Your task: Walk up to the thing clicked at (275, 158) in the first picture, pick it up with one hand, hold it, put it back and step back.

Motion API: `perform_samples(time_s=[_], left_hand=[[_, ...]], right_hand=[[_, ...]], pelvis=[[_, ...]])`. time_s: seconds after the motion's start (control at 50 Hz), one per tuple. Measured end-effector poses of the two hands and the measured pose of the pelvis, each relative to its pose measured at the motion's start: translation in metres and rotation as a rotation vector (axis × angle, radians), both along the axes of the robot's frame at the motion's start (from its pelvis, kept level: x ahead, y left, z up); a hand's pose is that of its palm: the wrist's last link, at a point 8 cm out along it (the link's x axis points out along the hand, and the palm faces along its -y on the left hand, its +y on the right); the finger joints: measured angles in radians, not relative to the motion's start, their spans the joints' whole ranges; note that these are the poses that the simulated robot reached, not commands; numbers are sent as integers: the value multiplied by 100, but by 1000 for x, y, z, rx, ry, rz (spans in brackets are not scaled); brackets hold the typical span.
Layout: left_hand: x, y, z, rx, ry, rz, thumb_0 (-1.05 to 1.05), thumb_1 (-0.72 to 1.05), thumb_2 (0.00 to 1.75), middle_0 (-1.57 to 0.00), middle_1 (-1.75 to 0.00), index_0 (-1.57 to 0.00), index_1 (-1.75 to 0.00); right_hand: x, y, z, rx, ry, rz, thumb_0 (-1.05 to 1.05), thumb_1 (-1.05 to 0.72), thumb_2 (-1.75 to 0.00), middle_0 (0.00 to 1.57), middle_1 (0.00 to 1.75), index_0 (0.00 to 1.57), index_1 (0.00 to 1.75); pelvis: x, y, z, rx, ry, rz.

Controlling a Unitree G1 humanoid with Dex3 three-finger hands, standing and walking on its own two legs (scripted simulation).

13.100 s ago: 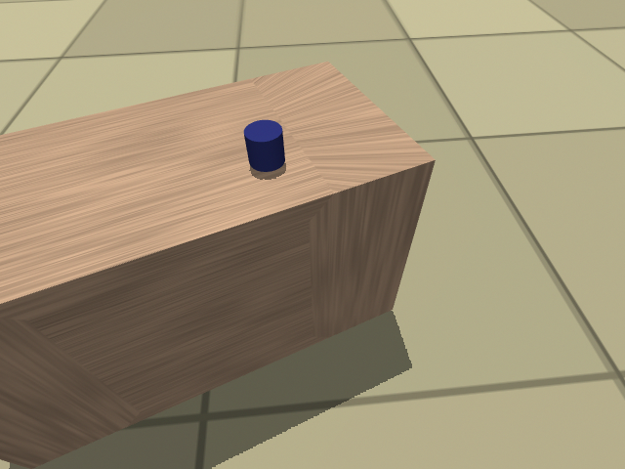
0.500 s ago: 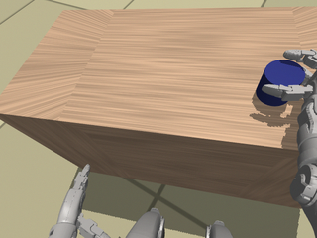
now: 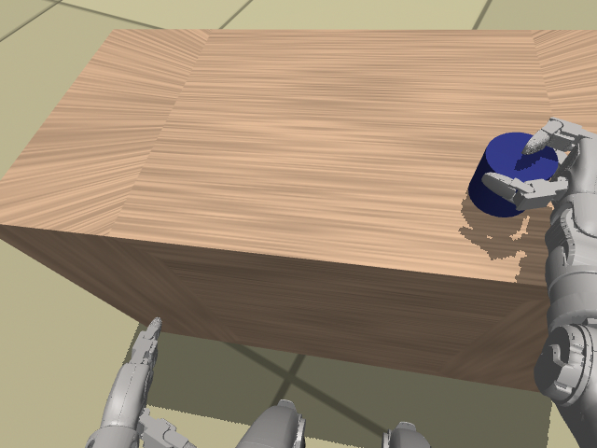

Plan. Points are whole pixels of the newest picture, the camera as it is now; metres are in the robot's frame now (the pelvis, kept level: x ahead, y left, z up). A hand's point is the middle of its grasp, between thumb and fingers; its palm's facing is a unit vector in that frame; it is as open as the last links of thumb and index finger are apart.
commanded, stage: settle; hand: right
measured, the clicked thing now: (509, 176) +0.50 -0.19 +0.04
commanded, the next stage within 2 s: lift in 0.48 s
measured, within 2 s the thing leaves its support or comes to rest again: neither
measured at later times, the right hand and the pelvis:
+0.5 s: hand (549, 132) +0.51 -0.21 +0.12, palm faces +0.16 +0.99 +0.00, open 7.6 cm; pelvis +0.00 -0.01 +0.02, yaw +0 degrees
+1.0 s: hand (560, 116) +0.48 -0.19 +0.16, palm faces +0.16 +0.99 -0.01, open 7.4 cm; pelvis +0.01 +0.00 +0.03, yaw +0 degrees
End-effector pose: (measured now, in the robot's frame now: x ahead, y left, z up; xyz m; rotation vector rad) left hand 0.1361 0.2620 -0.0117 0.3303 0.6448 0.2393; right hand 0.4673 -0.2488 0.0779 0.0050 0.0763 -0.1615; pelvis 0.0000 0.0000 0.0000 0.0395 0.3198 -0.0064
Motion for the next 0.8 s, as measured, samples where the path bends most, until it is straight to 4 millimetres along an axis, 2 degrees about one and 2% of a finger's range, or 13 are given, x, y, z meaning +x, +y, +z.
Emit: perform_samples(time_s=[0.32,0.64,0.8], left_hand=[[-1,-8,-2,-29,8,2,-1,-53,6,-5,-5,-5,-6],[2,-12,2,-38,2,2,-1,-54,6,-5,-5,-5,-6],[1,-11,5,-49,2,14,-1,-53,6,-5,-5,-5,-5]], right_hand=[[8,-5,38,-10,-23,-9,-6,49,-92,56,98,127,135],[11,-5,53,-7,-26,-2,-7,52,-101,52,105,127,142],[6,-1,61,1,-22,2,-6,53,-101,52,105,129,145]], pelvis=[[1,-4,11,-4,-32,1],[3,-6,18,-6,-46,5],[6,-6,24,-9,-66,5]])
